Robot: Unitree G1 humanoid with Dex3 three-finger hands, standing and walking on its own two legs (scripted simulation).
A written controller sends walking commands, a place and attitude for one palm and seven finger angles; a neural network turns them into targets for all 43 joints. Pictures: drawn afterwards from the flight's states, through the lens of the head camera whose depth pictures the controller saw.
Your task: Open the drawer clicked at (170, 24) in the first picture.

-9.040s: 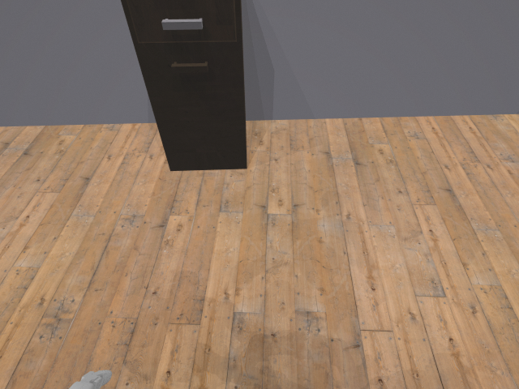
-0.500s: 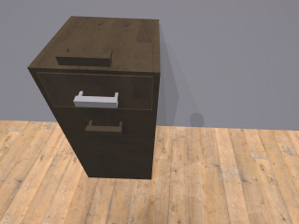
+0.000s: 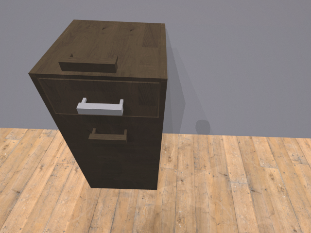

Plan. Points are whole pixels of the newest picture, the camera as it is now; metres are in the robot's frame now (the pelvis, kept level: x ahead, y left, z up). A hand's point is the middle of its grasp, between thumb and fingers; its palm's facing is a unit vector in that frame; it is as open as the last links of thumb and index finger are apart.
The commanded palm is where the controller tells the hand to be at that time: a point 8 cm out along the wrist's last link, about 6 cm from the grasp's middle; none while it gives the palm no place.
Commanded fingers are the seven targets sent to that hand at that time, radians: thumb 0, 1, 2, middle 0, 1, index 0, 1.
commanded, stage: look again from close up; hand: left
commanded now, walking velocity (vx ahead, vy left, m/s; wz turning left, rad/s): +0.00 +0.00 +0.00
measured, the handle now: (101, 104) +0.51 +0.22 +0.02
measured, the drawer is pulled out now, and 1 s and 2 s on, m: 0.00 0.00 0.00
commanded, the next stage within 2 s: raise the hand with hooked fingers in 0.20 s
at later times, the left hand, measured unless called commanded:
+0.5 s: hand (79, 228) +0.15 +0.20 -0.07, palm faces -0.04 -0.74 -0.67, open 7.5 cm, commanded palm +0.12 +0.21 -0.04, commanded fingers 0.00 0.64 0.79 -0.22 -0.47 -0.22 -0.47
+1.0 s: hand (82, 191) +0.21 +0.19 +0.01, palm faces +0.15 -0.06 -0.99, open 10.2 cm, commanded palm +0.18 +0.19 +0.05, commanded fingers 0.00 0.06 0.54 -0.26 -0.84 -0.26 -0.84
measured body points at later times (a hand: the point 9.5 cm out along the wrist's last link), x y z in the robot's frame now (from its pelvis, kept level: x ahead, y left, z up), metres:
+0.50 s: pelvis +0.00 -0.01 -0.02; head -0.01 -0.04 +0.43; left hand +0.15 +0.24 -0.03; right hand +0.08 -0.26 -0.14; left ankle -0.01 +0.05 -0.74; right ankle +0.01 -0.11 -0.74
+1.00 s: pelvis +0.01 -0.08 -0.04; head +0.05 -0.12 +0.41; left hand +0.20 +0.19 +0.06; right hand +0.29 -0.24 -0.12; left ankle -0.01 +0.05 -0.74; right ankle +0.01 -0.11 -0.74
